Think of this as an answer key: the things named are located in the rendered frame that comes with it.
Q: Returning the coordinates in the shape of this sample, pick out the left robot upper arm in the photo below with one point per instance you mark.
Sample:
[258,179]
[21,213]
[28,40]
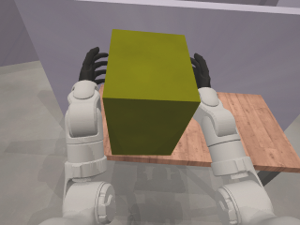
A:
[87,203]

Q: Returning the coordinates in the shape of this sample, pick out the table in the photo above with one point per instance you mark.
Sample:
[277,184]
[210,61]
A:
[262,138]

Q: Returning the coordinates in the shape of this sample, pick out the robot right hand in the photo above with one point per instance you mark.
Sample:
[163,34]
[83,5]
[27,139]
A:
[201,71]

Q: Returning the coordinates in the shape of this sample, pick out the right robot upper arm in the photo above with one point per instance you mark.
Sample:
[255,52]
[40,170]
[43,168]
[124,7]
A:
[246,203]

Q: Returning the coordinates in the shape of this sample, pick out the robot right forearm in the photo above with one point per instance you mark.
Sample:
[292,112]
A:
[221,135]

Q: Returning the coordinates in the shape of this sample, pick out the robot left hand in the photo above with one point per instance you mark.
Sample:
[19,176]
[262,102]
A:
[89,66]

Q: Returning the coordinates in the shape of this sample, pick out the carton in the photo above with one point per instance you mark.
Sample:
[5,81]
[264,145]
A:
[150,92]

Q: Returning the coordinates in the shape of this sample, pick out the robot left forearm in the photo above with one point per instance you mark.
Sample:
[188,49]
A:
[84,135]

